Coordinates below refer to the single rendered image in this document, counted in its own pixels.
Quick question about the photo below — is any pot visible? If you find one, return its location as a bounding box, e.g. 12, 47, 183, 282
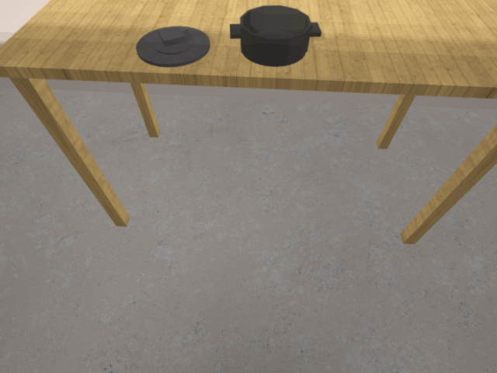
230, 5, 321, 67

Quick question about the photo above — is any knob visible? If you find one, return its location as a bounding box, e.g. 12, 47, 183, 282
158, 27, 186, 47

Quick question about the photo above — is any lid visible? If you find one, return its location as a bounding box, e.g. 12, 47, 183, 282
136, 26, 210, 68

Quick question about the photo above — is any table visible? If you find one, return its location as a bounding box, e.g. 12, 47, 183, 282
0, 0, 497, 244

